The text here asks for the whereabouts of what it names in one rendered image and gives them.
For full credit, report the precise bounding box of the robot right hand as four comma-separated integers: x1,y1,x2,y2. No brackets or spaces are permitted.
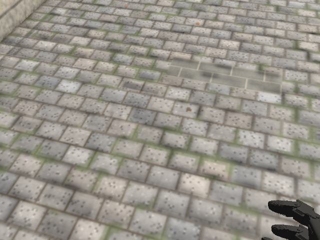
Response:
261,199,320,240

